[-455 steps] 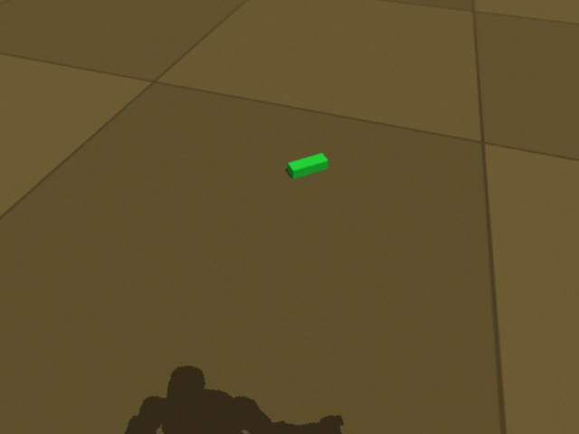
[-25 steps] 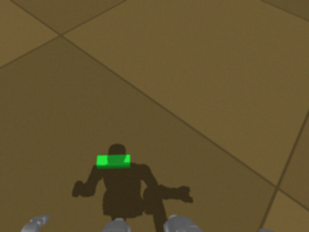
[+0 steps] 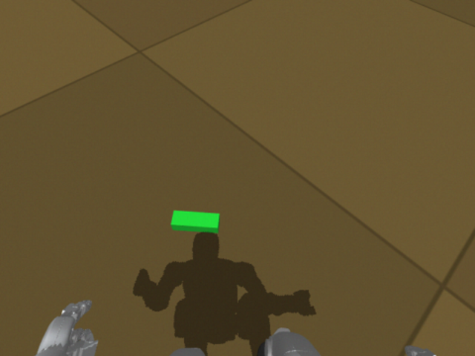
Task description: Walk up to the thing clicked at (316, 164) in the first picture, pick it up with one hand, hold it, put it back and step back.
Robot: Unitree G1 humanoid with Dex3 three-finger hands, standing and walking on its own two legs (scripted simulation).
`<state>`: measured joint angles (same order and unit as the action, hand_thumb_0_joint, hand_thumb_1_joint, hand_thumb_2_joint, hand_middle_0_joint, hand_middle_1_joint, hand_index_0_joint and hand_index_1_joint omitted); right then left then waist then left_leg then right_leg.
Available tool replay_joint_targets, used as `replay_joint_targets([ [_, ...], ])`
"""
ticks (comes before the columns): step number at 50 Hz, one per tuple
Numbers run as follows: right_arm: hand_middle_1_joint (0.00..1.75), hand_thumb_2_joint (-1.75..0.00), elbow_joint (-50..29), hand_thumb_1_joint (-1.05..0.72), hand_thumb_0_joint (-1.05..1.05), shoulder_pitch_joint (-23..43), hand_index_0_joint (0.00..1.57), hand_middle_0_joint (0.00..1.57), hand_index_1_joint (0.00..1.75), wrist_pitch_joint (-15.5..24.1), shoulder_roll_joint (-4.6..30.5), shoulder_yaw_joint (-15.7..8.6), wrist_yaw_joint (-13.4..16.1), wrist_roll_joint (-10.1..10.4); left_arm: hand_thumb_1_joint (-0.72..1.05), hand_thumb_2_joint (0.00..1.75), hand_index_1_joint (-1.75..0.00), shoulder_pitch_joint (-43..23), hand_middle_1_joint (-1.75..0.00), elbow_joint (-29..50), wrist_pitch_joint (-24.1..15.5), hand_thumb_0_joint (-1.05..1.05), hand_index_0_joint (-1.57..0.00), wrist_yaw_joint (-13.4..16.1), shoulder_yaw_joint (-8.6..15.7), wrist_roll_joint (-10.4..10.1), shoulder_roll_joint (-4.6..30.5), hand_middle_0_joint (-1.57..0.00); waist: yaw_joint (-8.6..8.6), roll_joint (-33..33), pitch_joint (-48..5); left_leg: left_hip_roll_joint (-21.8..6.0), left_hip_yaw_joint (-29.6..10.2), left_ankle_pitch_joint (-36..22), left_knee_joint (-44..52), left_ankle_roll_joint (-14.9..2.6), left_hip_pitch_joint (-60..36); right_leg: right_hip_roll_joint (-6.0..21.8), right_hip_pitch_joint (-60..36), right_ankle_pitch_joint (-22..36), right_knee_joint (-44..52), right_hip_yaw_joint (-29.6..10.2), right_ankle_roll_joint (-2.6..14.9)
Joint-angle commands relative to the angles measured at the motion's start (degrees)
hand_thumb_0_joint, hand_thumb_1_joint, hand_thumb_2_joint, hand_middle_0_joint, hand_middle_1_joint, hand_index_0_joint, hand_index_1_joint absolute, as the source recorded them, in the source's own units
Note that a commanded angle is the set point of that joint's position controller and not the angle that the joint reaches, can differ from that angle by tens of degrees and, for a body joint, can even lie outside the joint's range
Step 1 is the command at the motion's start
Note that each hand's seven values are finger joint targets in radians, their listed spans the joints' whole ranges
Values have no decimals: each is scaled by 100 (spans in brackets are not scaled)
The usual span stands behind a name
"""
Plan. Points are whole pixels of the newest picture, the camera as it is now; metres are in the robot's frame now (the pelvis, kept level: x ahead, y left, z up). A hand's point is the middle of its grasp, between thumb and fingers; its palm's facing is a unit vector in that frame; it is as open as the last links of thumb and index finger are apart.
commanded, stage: walk up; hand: left
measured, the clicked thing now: (196, 221) +0.66 +0.18 -0.72
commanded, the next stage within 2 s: stand in 1.30 s
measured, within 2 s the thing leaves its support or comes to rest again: neither
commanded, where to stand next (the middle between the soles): +0.27 +0.02 m, yaw -3 degrees
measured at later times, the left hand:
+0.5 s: hand out of the picture -0.05 +0.25 -0.13, palm faces +0.00 -0.92 -0.39, open 7.3 cm
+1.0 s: hand out of the picture +0.04 +0.25 -0.12, palm faces +0.04 -0.94 -0.35, open 7.3 cm
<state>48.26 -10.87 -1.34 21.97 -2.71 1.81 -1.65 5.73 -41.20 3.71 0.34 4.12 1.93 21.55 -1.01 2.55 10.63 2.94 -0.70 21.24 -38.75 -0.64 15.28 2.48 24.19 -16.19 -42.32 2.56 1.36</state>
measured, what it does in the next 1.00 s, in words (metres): steps on the spot: right foot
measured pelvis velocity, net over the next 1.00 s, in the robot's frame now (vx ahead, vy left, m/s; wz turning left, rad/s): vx -0.07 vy -0.01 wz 0.00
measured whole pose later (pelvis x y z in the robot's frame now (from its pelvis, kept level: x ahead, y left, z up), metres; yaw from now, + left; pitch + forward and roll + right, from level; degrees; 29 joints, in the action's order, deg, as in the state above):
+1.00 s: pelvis -0.07 -0.01 +0.02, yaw +0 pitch -3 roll +0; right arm 58.4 -10.1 0.9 20.1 -1.9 -0.9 -1.2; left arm 6.8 -58.1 -1.7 -0.3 2.6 0.7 20.4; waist -1.0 -0.1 3.0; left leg 1.4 -3.4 15.8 -31.1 -0.4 12.2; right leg 1.5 7.8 -18.5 -29.3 1.7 -1.0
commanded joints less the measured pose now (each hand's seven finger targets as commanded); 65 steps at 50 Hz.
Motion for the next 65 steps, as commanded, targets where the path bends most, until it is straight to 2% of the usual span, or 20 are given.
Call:
replay_joint_targets([
  [1, 30, -90, -536, -90, 0, -227, 20, 20, 30, 155, 2263, -632, 14, -70, 90, 90, -30, -324, -30, 508, -44, 0, -20, 129, 420, -12, 1200, -20, 463, -1594, -1253, -2953, -3429, -2211, 2012, -1946, 397, -578, 83, -2215, -2249, -899, -95],
  [5, 30, -90, -549, -90, 0, 397, 20, 20, 30, 228, 1433, -395, 92, -74, 90, 90, -30, 660, -30, -96, -55, 0, -20, 66, 444, -121, 1112, -20, -201, -899, -988, -1799, -1324, -2291, 1518, -1190, 132, -793, 243, -1224, -3065, -1342, -33],
  [10, 30, -90, -466, -90, 0, 106, 20, 20, 30, 231, 1347, -420, -59, -119, 90, 90, -30, 510, -30, -263, -306, 0, -20, -84, 295, -69, 1040, -20, 323, -1472, -1140, -1558, -1265, 622, 1748, -1118, -770, -414, -122, -1547, -228, -648, -287],
  [13, 30, -90, -424, -90, 0, 269, 20, 20, 30, 83, 1466, -412, -131, -99, 90, 90, -30, 1118, -30, -797, -487, 0, -20, -24, 309, -68, 933, -20, -29, -1435, -1028, -1405, -883, 376, 1212, -935, 111, -469, -1557, -778, 2000, -140, -69],
  [14, 30, -90, -405, -90, 0, 198, 20, 20, 30, 50, 1268, -348, -141, -57, 90, 90, -30, 1277, -30, -959, -555, 0, -20, 13, 348, -21, 1051, -20, -83, -990, -992, -1130, -638, 161, 630, -664, 525, -486, -2056, -298, 2395, -336, 1],
  [15, 30, -90, -461, -90, 0, 137, 20, 20, 30, 53, 918, -242, -157, -1, 90, 90, -30, 1283, -30, -974, -608, 0, -20, 40, 411, 68, 1324, -20, -29, -179, -958, -777, -431, 407, -54, -311, 1278, 121, -2343, -937, 2555, -1577, 187],
  [16, 30, -90, -575, -90, 0, 430, 20, 20, 30, 58, 821, -212, -152, 46, 90, 90, -30, 996, -30, -770, -624, 0, -20, 56, 487, 108, 1825, -20, -179, 664, -710, -179, -434, 1089, -577, -26, 1646, 1387, -1254, -2502, 3051, -3399, 777],
  [17, 30, -90, -410, -90, 0, 511, 20, 20, 30, 52, 1187, -362, -104, 28, 90, 90, -30, 567, -30, -682, -616, 0, -20, 36, 497, 105, 2062, -20, -160, 529, -171, -354, -951, 1156, -1276, 86, 997, 1954, 138, -3014, 3176, -3879, 1258],
  [20, 30, -90, -140, -90, 0, 242, 20, 20, 30, 155, 1062, -313, -178, 123, 90, 90, -30, 333, -30, -674, -727, 0, -20, 71, 369, 38, 1453, -20, 33, 228, -267, -248, -863, 469, -1088, 85, 1072, 1168, -773, -1120, 2633, -2268, 853],
  [26, 30, -90, 100, -90, 0, 13, 20, 20, 30, 312, 916, -288, -242, 41, 90, 90, -30, 475, -30, -757, -646, 0, -20, 10, 328, -30, 1469, -20, 11, 686, -692, -145, -6, -87, 973, 76, -58, 934, -1150, 682, 1884, -1330, 646],
  [28, 30, -90, 243, -90, 0, -326, 20, 20, 30, 393, 1049, -390, -191, -19, 90, 90, -30, 480, -30, -729, -581, 0, -20, -2, 164, -75, 1104, -20, 190, 212, -1014, -443, -645, -996, 1686, -127, -1157, 561, -685, 1300, 964, -850, 268],
  [29, 30, -90, 225, -90, 0, -220, 20, 20, 30, 419, 1345, -431, -172, -34, 90, 90, -30, 373, -30, -738, -557, 0, -20, -8, 92, -170, 845, -20, 141, -815, -1082, -1370, -2174, -595, 2037, -560, -1012, -102, -235, -89, 355, -343, -27],
  [30, 30, -90, 218, -90, 0, -231, 20, 20, 30, 410, 1608, -473, -204, 18, 90, 90, -30, 413, -30, -840, -519, 0, -20, 29, 191, -205, 1080, -20, 88, -913, -1114, -1872, -2664, 270, 2198, -1139, -542, -244, -556, -1489, -34, -252, -14],
  [31, 30, -90, 214, -90, 0, -181, 20, 20, 30, 414, 1554, -450, -219, 9, 90, 90, -30, 430, -30, -859, -527, 0, -20, 30, 170, -181, 1143, -20, 101, -903, -1069, -1926, -2711, 277, 2248, -1267, -502, -192, -471, -1760, -257, -408, 18],
  [37, 30, -90, 165, -90, 0, 500, 20, 20, 30, 298, 984, -200, -186, 134, 90, 90, -30, 838, -30, -1295, -696, 0, -20, 62, 187, -102, 1069, -20, -265, -907, -1152, -972, -1061, -1518, 1145, -285, 436, 10, -2267, 401, 2069, -559, 98],
  [39, 30, -90, 177, -90, 0, 408, 20, 20, 30, 248, 766, -166, -165, 174, 90, 90, -30, 697, -30, -1312, -739, 0, -20, 79, 286, -39, 1684, -20, -170, 155, -949, -118, -564, 135, 144, -4, 828, 1339, -1867, -440, 2685, -2251, 736],
  [40, 30, -90, 314, -90, 0, 198, 20, 20, 30, 254, 836, -190, -157, 128, 90, 90, -30, 170, -30, -1105, -738, 0, -20, 58, 272, -4, 1707, -20, 24, 245, -803, -265, -389, 597, -31, 35, 478, 1665, -1428, -387, 2599, -2380, 1036],
  [44, 30, -90, 621, -90, 0, -101, 20, 20, 30, 382, 873, -203, -174, 56, 90, 90, -30, -288, -30, -1089, -716, 0, -20, 49, 129, -103, 1227, -20, 214, 219, -988, -581, -659, -1896, 1309, -137, -521, 809, -1270, 1590, 1758, -925, 343],
  [46, 30, -90, 543, -90, 0, 257, 20, 20, 30, 435, 1054, -195, -199, 55, 90, 90, -30, -30, -30, -1202, -678, 0, -20, 33, 125, -181, 1136, -20, -61, -61, -1135, -982, -1065, -2703, 1236, -421, -480, 205, -1487, 1088, 1599, -417, 8],
  [65, 30, -90, 850, -90, 0, 946, 20, 20, 30, 344, 955, -104, -127, 114, 90, 90, -30, -319, -30, -1817, -594, 0, -20, 34, -82, -161, 971, -20, 53, -429, -1172, -917, -845, -2955, 1735, -149, -810, 477, -1928, 1738, 2268, -568, -12],
])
